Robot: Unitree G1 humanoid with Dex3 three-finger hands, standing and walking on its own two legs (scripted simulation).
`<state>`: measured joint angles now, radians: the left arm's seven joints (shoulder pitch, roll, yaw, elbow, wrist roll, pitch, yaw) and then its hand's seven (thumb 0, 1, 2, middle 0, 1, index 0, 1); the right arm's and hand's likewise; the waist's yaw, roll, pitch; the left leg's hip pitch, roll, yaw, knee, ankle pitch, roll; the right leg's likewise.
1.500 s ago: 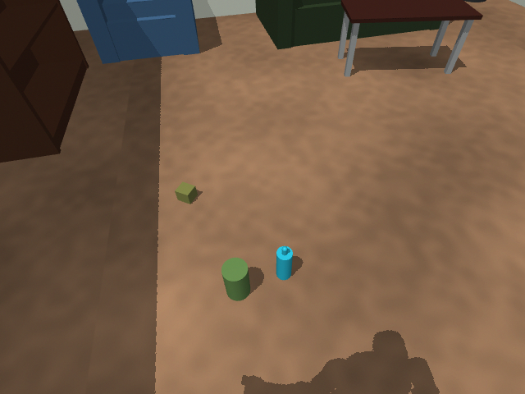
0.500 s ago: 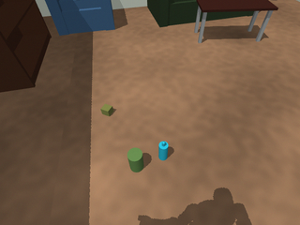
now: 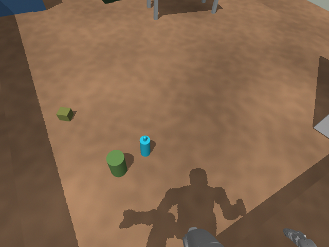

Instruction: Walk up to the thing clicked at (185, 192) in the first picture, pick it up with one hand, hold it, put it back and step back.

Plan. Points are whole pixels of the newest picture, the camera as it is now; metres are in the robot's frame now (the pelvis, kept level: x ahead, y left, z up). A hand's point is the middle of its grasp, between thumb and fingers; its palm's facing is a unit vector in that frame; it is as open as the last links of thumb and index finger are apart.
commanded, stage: walk up
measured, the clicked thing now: (65, 114) +1.02 +0.72 -0.73
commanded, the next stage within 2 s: stand in 1.96 s
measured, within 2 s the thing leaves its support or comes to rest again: neither
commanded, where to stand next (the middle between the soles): +0.08 -0.04 m, yaw -30 degrees
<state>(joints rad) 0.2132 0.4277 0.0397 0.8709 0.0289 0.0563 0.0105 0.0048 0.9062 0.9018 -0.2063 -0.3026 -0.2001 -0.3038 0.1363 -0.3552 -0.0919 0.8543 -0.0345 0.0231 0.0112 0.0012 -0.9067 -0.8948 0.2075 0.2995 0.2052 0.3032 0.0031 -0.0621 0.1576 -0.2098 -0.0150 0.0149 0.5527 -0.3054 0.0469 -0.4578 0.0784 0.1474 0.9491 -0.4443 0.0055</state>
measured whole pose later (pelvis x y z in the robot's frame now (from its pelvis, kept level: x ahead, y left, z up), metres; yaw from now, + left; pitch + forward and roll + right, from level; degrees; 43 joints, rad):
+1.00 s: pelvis +0.02 -0.03 +0.00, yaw -26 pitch -3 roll -1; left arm 0.27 0.42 0.05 0.82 0.01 0.04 -0.02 0.00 0.91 0.90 -0.21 -0.30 -0.20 -0.30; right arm 0.21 -0.36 -0.03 0.78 -0.03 -0.03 -0.01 0.00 -0.90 -0.89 0.21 0.30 0.21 0.30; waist 0.01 -0.06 0.14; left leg -0.27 0.06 0.07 0.59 -0.28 0.01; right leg -0.38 0.05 0.11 1.01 -0.48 -0.01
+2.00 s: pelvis +0.02 -0.03 +0.00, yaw -32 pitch -3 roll +0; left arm 0.12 0.36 0.00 1.11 0.00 -0.02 0.00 0.00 0.90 0.90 -0.21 -0.30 -0.20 -0.30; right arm 0.10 -0.36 -0.02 1.08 0.00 0.00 0.02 0.00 -0.91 -0.89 0.21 0.30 0.21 0.30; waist 0.00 0.01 0.08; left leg -0.16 0.05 0.03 0.46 -0.26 -0.04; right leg -0.20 -0.01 0.11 0.47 -0.22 0.05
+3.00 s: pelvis +0.01 -0.03 +0.01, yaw -32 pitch -3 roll +0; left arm 0.11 0.36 0.00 1.12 0.01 0.00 -0.01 0.00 0.90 0.90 -0.21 -0.30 -0.20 -0.30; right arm 0.10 -0.35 -0.02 1.13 -0.01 0.00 0.02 0.00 -0.91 -0.89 0.21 0.30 0.21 0.30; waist -0.01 0.00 0.06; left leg -0.11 0.05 0.01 0.36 -0.20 -0.05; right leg -0.16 -0.02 0.09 0.39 -0.18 0.04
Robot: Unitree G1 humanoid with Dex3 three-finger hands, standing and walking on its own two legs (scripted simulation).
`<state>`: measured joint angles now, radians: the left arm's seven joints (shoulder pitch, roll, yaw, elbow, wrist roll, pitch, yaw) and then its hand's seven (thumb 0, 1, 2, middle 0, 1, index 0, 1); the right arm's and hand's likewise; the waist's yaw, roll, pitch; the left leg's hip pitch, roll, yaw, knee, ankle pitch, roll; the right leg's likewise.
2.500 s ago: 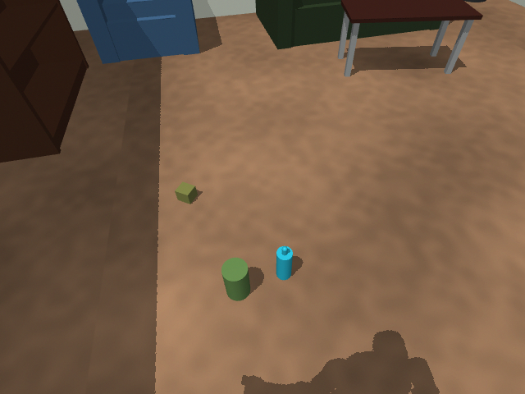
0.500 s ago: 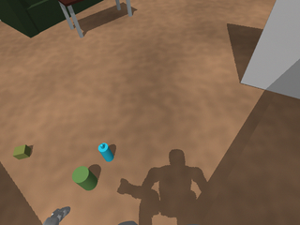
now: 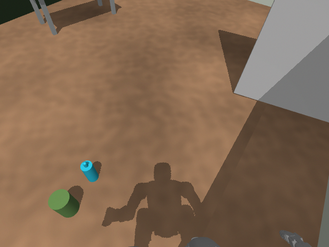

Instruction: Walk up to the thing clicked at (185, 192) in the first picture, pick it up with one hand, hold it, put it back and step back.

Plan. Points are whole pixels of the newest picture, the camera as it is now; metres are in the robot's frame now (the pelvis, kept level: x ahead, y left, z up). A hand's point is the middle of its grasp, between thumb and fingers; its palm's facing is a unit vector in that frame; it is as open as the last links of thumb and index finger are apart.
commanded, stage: walk up
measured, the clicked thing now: out of the picture +0.57 +1.12 -0.73
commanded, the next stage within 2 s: stand in 0.96 s
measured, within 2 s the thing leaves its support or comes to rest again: neither
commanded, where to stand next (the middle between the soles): +0.05 +0.02 m, yaw -4 degrees
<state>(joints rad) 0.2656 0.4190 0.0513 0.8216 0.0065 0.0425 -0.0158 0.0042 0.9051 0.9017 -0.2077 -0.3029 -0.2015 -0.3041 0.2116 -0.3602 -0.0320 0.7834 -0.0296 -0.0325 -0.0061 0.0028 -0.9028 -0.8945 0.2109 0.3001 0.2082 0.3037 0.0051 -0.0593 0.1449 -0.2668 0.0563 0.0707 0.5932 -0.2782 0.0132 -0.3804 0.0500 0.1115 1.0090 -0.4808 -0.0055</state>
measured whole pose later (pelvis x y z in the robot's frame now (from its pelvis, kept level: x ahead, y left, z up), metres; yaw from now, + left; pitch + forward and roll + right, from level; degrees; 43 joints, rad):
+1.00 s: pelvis -0.01 +0.00 +0.01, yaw -6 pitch -3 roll +0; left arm 0.12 0.36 0.00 1.11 0.00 -0.02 0.00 0.00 0.90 0.90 -0.21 -0.30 -0.20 -0.30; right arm 0.10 -0.36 -0.02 1.08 0.00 0.00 0.02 0.00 -0.91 -0.89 0.21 0.30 0.21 0.30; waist 0.00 0.01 0.08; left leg -0.16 0.05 0.03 0.46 -0.26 -0.04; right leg -0.20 -0.01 0.11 0.47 -0.22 0.05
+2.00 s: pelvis -0.01 +0.00 +0.01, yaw -5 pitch -3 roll +0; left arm 0.11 0.36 0.00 1.12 0.01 0.00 -0.01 0.00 0.90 0.90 -0.21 -0.30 -0.20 -0.30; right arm 0.10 -0.35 -0.02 1.13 -0.01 0.00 0.02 0.00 -0.91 -0.89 0.21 0.30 0.21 0.30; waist -0.01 0.00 0.06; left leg -0.11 0.05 0.01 0.36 -0.20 -0.05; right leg -0.16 -0.02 0.09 0.39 -0.18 0.04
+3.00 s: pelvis +0.00 +0.00 +0.01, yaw -5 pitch -3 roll +0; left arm 0.11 0.36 -0.01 1.10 0.01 0.00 0.00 0.00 0.90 0.90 -0.21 -0.30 -0.20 -0.30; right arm 0.10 -0.35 -0.02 1.12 -0.01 0.01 0.01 0.00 -0.91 -0.89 0.21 0.30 0.21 0.30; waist -0.01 -0.01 0.07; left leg -0.11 0.05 0.00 0.36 -0.21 -0.04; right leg -0.14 -0.03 0.08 0.37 -0.19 0.05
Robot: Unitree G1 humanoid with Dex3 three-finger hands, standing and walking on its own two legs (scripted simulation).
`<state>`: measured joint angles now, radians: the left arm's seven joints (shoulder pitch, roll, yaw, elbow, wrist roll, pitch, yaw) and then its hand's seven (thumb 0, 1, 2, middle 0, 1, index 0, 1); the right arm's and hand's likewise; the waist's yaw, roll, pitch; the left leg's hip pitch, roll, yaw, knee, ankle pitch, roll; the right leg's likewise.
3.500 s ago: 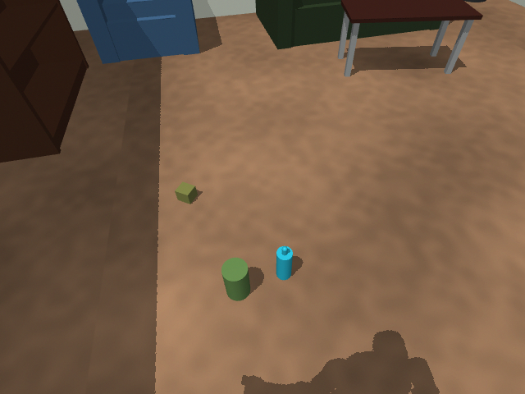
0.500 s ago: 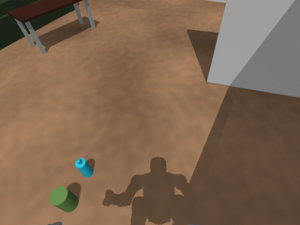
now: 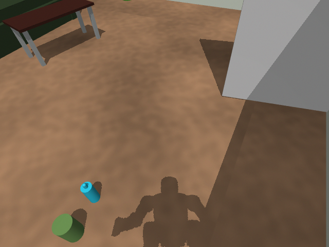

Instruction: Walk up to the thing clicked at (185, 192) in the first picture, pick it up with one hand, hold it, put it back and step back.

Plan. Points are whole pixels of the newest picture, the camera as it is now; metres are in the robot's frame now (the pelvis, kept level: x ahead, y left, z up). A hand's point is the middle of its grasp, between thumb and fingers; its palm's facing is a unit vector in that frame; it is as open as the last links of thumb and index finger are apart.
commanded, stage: stand
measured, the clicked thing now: out of the picture +0.45 +1.17 -0.74
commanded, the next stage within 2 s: none
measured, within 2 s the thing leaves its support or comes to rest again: neither
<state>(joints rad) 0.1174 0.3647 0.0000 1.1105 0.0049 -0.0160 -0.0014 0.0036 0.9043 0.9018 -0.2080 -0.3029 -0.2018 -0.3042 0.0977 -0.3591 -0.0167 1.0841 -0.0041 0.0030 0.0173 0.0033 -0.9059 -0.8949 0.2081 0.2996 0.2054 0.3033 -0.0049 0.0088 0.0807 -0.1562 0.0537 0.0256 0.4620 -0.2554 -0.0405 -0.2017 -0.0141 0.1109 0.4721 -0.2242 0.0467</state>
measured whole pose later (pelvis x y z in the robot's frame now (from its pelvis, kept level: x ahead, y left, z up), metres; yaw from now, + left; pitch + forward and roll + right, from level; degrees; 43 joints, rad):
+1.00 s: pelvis +0.00 -0.01 +0.01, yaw +1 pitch -3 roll +0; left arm 0.11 0.36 0.00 1.12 0.01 0.00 -0.01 0.00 0.90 0.90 -0.21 -0.30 -0.20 -0.30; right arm 0.10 -0.35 -0.02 1.13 -0.01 0.00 0.02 0.00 -0.91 -0.89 0.21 0.30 0.21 0.30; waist -0.01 0.00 0.06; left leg -0.11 0.05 0.01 0.36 -0.20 -0.05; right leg -0.16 -0.02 0.09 0.39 -0.18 0.04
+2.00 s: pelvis +0.01 +0.00 +0.01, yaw +1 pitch -3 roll +0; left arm 0.11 0.36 -0.01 1.10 0.01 0.00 0.00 0.00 0.90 0.90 -0.21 -0.30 -0.20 -0.30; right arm 0.10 -0.35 -0.02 1.12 -0.01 0.01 0.01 0.00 -0.91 -0.89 0.21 0.30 0.21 0.30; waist -0.01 -0.01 0.07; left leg -0.11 0.05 0.00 0.36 -0.21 -0.04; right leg -0.14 -0.03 0.08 0.37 -0.19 0.05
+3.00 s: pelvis +0.11 -0.03 +0.00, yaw +2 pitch -3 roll -1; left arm 0.36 0.38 0.07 0.99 0.02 -0.06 -0.03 0.00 0.90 0.90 -0.21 -0.30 -0.20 -0.30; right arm 0.24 -0.44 -0.08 0.97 -0.02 0.00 0.06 0.00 -0.91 -0.90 0.21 0.30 0.20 0.30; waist 0.03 0.09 0.08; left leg -0.46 0.00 -0.10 0.93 -0.26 0.01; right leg -0.01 0.02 -0.08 0.34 -0.27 -0.03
